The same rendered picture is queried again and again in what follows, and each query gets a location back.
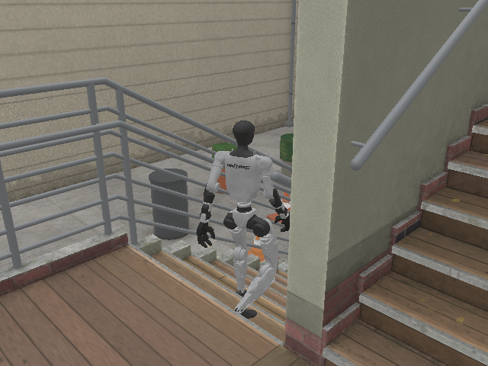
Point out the robot left hand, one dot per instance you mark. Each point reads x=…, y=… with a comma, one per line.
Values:
x=202, y=229

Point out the robot head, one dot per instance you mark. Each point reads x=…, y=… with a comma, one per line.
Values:
x=243, y=132

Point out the robot right foot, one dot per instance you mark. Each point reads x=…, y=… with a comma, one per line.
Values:
x=248, y=313

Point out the robot right hand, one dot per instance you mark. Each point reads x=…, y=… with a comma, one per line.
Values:
x=286, y=222

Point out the robot right upper arm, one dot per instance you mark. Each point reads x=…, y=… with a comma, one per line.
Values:
x=266, y=165

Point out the robot left upper arm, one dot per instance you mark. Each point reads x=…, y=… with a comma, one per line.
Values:
x=215, y=172

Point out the robot right forearm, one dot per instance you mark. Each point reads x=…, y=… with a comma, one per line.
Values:
x=278, y=205

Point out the robot left forearm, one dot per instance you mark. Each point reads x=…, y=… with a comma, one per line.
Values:
x=206, y=206

